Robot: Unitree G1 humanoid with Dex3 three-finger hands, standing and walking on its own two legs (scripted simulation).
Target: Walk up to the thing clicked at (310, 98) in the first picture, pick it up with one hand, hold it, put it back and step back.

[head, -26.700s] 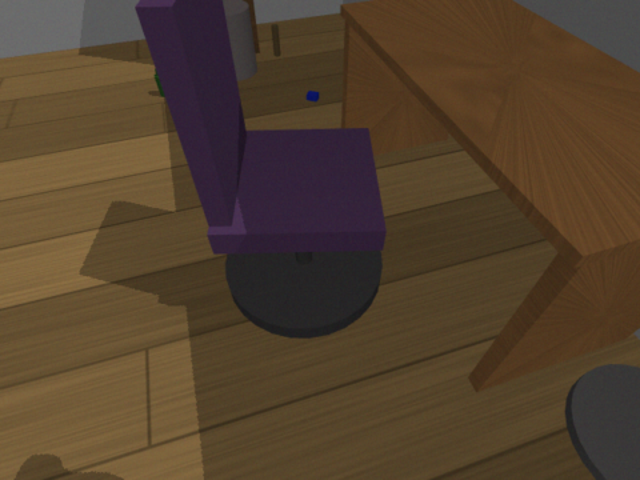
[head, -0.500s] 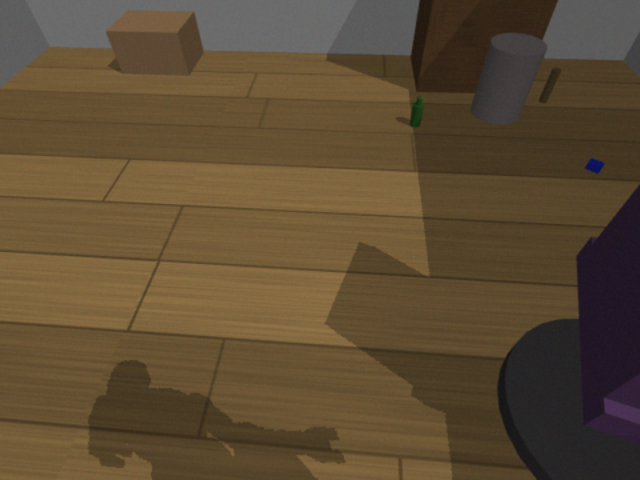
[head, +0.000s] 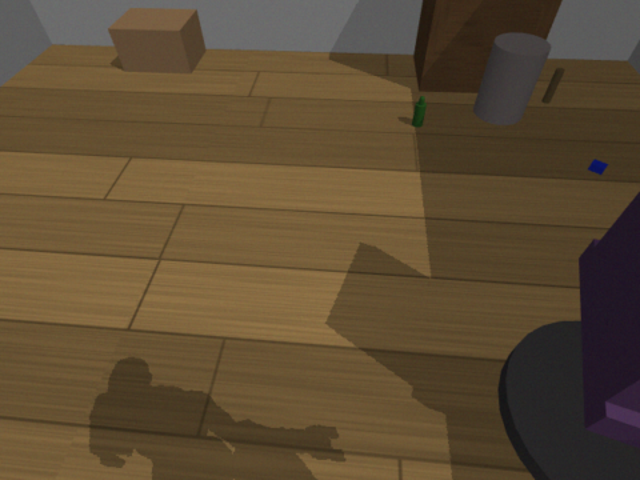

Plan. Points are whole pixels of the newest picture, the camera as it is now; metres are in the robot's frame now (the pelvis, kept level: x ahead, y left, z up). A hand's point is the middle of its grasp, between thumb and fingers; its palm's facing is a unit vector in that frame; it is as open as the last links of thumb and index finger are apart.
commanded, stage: stand
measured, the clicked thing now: (597, 166) +1.55 -1.36 -0.77
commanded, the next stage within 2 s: walk up in 0.20 s
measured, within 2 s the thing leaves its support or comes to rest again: neither
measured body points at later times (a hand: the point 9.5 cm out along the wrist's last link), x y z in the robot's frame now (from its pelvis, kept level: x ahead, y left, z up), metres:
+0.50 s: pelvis +0.05 +0.04 -0.02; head +0.07 +0.06 +0.43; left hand +0.06 +0.38 -0.15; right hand +0.13 -0.29 -0.13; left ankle +0.07 +0.16 -0.75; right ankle +0.00 -0.12 -0.74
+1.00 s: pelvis +0.22 +0.03 -0.03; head +0.24 +0.02 +0.42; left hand +0.30 +0.35 -0.12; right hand +0.29 -0.28 -0.15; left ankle +0.13 +0.15 -0.68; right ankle +0.30 -0.06 -0.75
